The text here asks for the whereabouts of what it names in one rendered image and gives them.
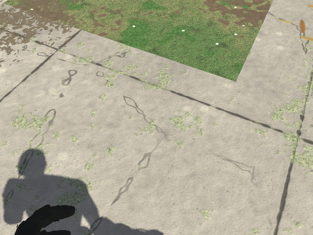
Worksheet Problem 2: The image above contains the robot left hand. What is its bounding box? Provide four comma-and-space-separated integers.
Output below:
15, 205, 75, 235

